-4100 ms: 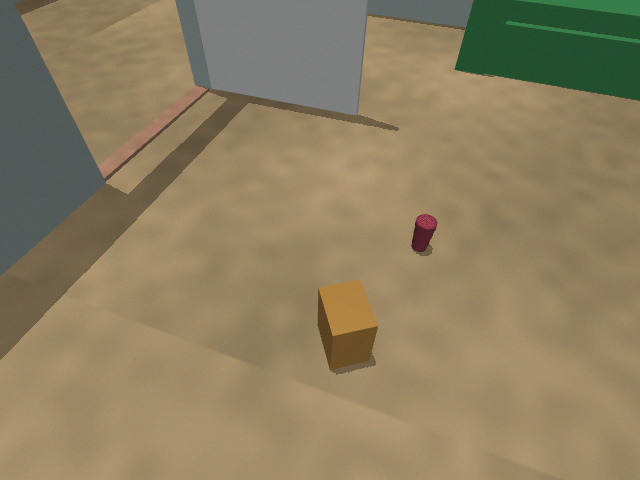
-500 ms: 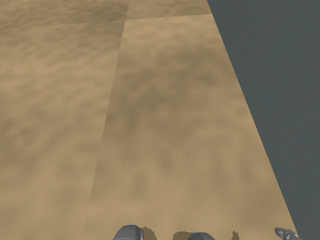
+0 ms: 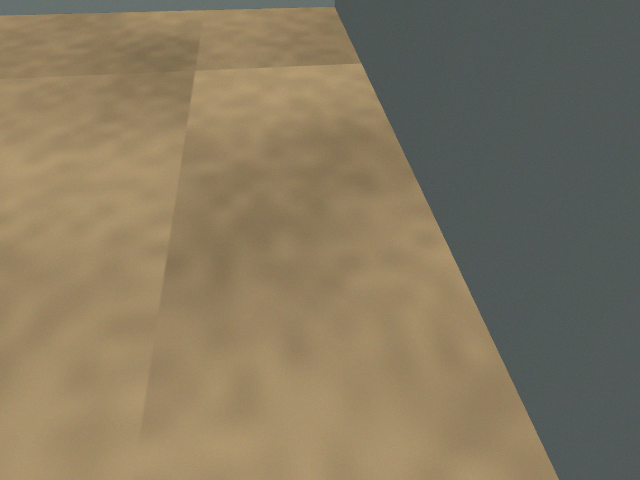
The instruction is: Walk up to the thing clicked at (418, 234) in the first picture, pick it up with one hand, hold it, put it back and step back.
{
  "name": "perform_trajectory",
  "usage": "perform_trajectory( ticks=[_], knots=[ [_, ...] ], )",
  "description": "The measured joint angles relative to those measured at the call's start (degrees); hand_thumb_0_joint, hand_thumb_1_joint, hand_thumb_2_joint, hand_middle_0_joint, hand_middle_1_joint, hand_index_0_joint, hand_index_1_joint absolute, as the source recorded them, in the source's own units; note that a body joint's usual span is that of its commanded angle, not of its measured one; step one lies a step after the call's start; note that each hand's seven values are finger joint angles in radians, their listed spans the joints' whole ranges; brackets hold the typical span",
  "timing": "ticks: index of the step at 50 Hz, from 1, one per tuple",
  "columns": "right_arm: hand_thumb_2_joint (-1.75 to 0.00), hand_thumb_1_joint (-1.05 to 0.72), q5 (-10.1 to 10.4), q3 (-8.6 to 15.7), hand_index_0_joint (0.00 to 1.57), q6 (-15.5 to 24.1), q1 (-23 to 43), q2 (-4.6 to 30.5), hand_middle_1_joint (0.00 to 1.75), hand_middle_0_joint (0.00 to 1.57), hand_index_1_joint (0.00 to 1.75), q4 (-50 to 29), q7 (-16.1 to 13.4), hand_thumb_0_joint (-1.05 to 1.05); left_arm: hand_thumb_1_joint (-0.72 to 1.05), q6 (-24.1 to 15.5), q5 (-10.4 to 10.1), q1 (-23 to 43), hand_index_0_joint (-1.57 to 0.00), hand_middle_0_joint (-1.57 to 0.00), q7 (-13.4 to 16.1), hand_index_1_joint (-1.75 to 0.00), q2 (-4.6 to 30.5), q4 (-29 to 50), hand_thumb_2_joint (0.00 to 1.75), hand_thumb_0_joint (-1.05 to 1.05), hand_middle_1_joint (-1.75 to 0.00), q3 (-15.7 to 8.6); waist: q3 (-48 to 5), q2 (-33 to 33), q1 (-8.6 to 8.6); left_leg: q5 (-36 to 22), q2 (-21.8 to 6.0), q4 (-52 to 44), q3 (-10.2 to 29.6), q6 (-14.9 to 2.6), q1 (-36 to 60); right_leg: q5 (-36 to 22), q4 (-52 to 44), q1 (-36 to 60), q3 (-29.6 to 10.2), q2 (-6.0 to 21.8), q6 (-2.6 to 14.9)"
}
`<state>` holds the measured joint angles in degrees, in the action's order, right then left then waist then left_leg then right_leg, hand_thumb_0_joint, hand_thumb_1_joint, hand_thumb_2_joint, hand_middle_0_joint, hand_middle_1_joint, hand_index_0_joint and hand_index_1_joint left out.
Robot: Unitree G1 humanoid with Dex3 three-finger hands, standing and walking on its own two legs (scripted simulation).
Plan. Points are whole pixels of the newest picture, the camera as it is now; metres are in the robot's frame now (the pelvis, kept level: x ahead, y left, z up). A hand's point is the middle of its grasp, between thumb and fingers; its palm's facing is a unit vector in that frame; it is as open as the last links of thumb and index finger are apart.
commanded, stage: walk up
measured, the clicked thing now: out of the picture -0.03 +1.18 -0.67
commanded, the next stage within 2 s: stand in 0.64 s
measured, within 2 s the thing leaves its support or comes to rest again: neither
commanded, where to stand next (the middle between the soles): +0.09 +0.02 m, yaw +0 degrees
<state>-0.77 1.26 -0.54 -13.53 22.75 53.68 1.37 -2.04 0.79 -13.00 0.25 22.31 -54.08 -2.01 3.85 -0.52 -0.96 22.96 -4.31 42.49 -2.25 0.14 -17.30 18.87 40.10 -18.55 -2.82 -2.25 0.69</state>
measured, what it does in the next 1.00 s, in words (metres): stands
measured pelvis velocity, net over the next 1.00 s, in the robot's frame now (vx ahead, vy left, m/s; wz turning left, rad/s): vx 0.01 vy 0.01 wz -0.03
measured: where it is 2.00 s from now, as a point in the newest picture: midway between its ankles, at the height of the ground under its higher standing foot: outside the picture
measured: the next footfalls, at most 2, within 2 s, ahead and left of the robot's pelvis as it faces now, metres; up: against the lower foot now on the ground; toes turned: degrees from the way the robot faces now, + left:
none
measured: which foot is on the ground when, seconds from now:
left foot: down 0.00-1.00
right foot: down 0.00-1.00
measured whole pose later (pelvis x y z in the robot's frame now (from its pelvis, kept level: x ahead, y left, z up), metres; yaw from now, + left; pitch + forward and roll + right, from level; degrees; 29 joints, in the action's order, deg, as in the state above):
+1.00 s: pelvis +0.01 +0.01 +0.03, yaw -2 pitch -3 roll +0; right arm -0.4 0.7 0.2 -4.3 20.0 65.2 0.9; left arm -0.6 0.2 -3.0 -0.2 19.7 -66.0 -0.3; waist 4.1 0.2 -1.4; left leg 11.0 -2.4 19.7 -4.8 0.9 -5.6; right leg 8.5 20.2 -8.6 -5.3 -0.5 -1.2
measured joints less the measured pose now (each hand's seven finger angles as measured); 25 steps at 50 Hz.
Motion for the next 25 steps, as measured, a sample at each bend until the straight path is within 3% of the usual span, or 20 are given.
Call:
perform_trajectory(
  ticks=[11,25],
  knots=[
    [-0.9,-0.9,0.54,-1.12,0.21,1.33,2.24,-1.18,0.3,0.2,0.3,3.85,0.05,0.01,0.9,-0.21,-0.8,2.64,-0.21,-0.21,-0.36,-0.3,-0.72,-4.77,0.9,0.01,-0.3,0.78,-1.09,-0.41,0.43,-3.0,0.67,-7.12,-1.69,1.26,4.48,-1.2,-3.89,2.48,-1.8,0.43,-0.61],
    [-0.9,-0.91,0.83,-0.44,0.21,0.89,8.02,-1.0,0.3,0.2,0.3,7.41,-0.13,0.0,0.9,0.19,-0.82,8.31,-0.21,-0.2,0.03,-0.3,-2.6,-7.95,0.9,0.01,-0.3,1.9,-0.09,-0.3,-0.01,-5.94,1.06,-13.5,-3.73,1.13,8.18,-3.73,-8.35,4.63,-3.72,0.63,-0.99]
  ],
)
